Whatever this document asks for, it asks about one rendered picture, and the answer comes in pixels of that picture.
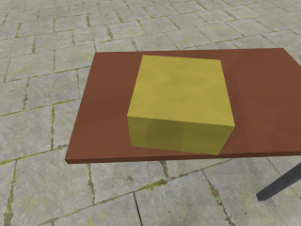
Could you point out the carton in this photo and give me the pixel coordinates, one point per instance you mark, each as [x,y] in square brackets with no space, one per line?
[180,104]

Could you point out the table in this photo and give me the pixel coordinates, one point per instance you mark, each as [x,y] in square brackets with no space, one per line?
[264,88]

